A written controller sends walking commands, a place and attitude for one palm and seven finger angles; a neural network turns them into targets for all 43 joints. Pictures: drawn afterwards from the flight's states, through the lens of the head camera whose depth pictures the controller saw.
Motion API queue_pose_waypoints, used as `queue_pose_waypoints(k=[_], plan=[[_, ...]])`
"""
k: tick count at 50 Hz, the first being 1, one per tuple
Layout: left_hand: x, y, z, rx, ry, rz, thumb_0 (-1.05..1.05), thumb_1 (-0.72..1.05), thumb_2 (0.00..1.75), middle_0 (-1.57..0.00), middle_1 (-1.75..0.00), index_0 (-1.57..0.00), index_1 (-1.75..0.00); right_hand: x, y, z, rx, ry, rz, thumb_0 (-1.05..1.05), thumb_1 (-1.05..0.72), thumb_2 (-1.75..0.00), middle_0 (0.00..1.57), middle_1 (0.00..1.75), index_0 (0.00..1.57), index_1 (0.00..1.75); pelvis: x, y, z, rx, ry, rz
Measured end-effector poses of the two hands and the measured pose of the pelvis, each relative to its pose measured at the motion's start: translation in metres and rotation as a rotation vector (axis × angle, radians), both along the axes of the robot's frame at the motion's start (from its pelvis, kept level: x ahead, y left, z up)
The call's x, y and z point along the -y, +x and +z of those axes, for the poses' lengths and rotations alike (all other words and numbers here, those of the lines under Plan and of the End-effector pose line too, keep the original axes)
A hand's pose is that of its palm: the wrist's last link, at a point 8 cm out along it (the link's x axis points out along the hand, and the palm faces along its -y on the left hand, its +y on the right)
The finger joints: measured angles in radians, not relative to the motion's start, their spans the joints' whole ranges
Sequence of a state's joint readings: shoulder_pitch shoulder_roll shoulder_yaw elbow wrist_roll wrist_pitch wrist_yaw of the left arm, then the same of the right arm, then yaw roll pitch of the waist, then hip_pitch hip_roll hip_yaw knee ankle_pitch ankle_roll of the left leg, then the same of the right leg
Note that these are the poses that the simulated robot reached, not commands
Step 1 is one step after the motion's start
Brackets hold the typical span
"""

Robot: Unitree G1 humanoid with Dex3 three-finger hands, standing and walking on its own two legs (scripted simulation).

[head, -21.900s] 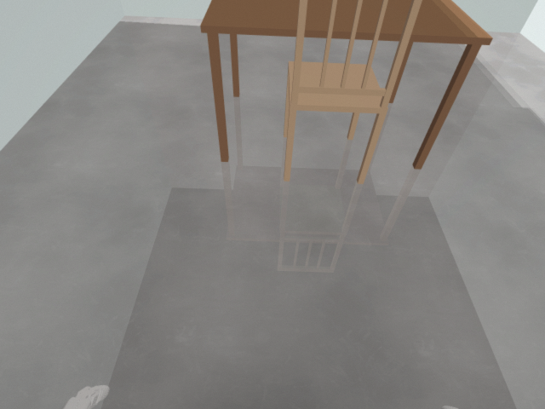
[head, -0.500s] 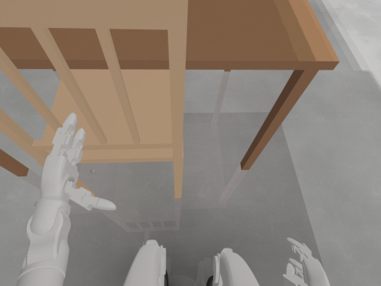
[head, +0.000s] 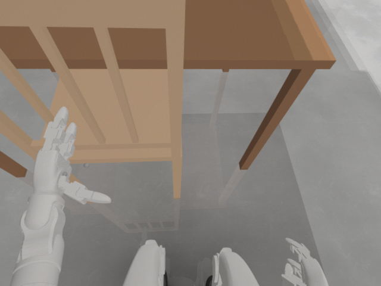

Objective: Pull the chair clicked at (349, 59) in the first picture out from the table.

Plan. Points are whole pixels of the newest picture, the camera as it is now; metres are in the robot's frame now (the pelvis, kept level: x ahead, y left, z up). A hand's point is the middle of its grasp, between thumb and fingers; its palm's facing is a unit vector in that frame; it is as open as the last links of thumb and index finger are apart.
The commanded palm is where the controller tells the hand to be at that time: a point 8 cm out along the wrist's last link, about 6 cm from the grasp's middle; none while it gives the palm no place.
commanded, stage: aim the fingers beside a spindle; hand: left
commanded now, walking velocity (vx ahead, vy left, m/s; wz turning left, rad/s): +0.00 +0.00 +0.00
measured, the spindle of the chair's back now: (79, 100) +0.47 +0.25 +0.07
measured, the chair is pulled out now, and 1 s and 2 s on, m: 0.00 0.00 0.00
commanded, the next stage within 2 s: push the fingers through the gap in 0.90 s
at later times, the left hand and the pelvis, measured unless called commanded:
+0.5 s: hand (81, 170) +0.34 +0.23 +0.02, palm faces +0.09 -0.99 -0.05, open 16.9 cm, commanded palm +0.31 +0.27 +0.02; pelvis +0.00 +0.00 +0.00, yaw +0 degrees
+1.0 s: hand (84, 174) +0.32 +0.22 +0.03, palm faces +0.06 -1.00 -0.04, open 16.9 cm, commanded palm +0.31 +0.27 +0.03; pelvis +0.00 +0.01 +0.00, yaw +0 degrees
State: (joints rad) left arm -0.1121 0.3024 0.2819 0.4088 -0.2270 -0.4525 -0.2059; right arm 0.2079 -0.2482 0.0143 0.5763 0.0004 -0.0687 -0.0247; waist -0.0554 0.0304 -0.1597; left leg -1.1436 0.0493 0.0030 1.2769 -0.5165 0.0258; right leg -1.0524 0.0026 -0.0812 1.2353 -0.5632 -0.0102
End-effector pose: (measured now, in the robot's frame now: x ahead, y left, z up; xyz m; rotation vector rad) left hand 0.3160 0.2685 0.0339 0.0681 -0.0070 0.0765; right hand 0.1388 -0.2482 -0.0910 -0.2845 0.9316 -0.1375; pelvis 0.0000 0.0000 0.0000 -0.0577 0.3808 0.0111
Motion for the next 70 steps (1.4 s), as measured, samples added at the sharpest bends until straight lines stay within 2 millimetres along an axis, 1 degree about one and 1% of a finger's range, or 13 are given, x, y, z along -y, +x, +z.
queue_pose_waypoints(k=[5,10,15,21,24,28,34,40,51,56,60,65,70], plan=[[-0.007,-0.011,-0.004,-0.052,-0.012,0.017,-0.01,-0.49,0.30,-0.06,-0.08,-0.07,-0.08,-0.001,-0.003,0.001,-0.007,0.019,-0.002,0.01,-0.90,-0.90,0.21,0.30,0.21,0.30,0.000,0.002,0.003,0.002,0.002,0.001],[0.002,-0.019,-0.016,-0.061,-0.033,0.002,-0.01,-0.49,0.30,-0.06,-0.08,-0.06,-0.08,0.001,-0.003,-0.001,-0.011,-0.001,0.010,0.01,-0.90,-0.90,0.21,0.30,0.21,0.30,0.000,0.001,0.000,0.001,-0.001,0.007],[0.009,-0.012,-0.009,0.007,-0.018,-0.018,-0.01,-0.50,0.30,-0.06,-0.08,-0.06,-0.08,0.003,0.000,-0.002,-0.008,-0.021,0.015,0.01,-0.90,-0.90,0.21,0.30,0.21,0.30,0.000,-0.001,-0.003,0.002,-0.003,0.008],[-0.004,-0.002,-0.004,-0.007,-0.003,0.002,-0.01,-0.50,0.30,-0.06,-0.08,-0.07,-0.08,0.001,0.002,-0.001,0.002,-0.006,0.006,0.01,-0.90,-0.90,0.21,0.30,0.21,0.30,0.001,-0.001,-0.001,0.000,-0.002,0.004],[-0.011,-0.004,-0.009,-0.050,-0.018,0.014,-0.01,-0.49,0.30,-0.06,-0.08,-0.07,-0.08,0.000,0.001,0.000,0.002,0.002,0.004,0.01,-0.90,-0.90,0.21,0.30,0.21,0.30,0.001,0.000,0.000,-0.003,-0.002,0.003],[-0.009,-0.012,-0.013,-0.063,-0.034,0.006,-0.01,-0.49,0.30,-0.06,-0.08,-0.06,-0.08,0.000,0.001,0.001,0.000,-0.001,0.005,0.01,-0.90,-0.90,0.21,0.30,0.21,0.30,0.000,0.002,0.001,-0.004,-0.004,0.004],[-0.002,-0.012,-0.009,-0.012,-0.025,-0.010,-0.01,-0.50,0.30,-0.06,-0.08,-0.06,-0.08,0.000,0.002,0.000,-0.008,-0.018,0.016,0.01,-0.90,-0.90,0.21,0.30,0.21,0.30,-0.002,0.002,0.000,-0.002,-0.006,0.007],[-0.008,-0.006,-0.011,-0.025,-0.022,-0.003,-0.01,-0.50,0.30,-0.06,-0.08,-0.07,-0.08,-0.002,0.003,0.000,-0.005,-0.015,0.010,0.01,-0.90,-0.90,0.21,0.30,0.21,0.30,-0.003,0.002,-0.001,-0.004,-0.008,0.006],[-0.002,-0.016,-0.005,-0.019,-0.027,-0.015,-0.01,-0.50,0.30,-0.06,-0.08,-0.06,-0.08,-0.007,0.005,0.003,0.009,-0.001,0.018,0.01,-0.90,-0.90,0.21,0.30,0.21,0.30,-0.006,0.003,0.002,0.000,-0.007,0.005],[-0.002,-0.009,-0.012,-0.021,-0.027,-0.001,-0.01,-0.50,0.30,-0.06,-0.08,-0.07,-0.08,-0.007,0.005,-0.001,0.008,-0.009,0.026,0.01,-0.90,-0.90,0.21,0.30,0.21,0.30,-0.005,0.000,-0.002,-0.003,-0.007,0.009],[-0.001,0.000,-0.010,-0.005,-0.017,-0.006,-0.01,-0.50,0.30,-0.06,-0.08,-0.07,-0.08,-0.005,0.003,-0.003,0.001,-0.015,0.023,0.01,-0.90,-0.90,0.21,0.30,0.21,0.30,-0.004,-0.002,-0.004,-0.004,-0.008,0.009],[-0.001,0.014,-0.004,0.008,-0.014,-0.015,-0.01,-0.50,0.30,-0.06,-0.08,-0.07,-0.08,-0.002,-0.005,-0.005,-0.019,-0.015,0.011,0.01,-0.90,-0.90,0.21,0.30,0.21,0.30,-0.003,-0.003,-0.004,-0.007,-0.008,0.006],[-0.004,0.024,-0.005,-0.022,-0.022,-0.004,-0.01,-0.50,0.30,-0.06,-0.08,-0.07,-0.08,0.001,-0.015,-0.005,-0.047,-0.012,-0.011,0.01,-0.90,-0.90,0.21,0.30,0.21,0.30,-0.001,-0.003,-0.002,-0.009,-0.006,0.002]])
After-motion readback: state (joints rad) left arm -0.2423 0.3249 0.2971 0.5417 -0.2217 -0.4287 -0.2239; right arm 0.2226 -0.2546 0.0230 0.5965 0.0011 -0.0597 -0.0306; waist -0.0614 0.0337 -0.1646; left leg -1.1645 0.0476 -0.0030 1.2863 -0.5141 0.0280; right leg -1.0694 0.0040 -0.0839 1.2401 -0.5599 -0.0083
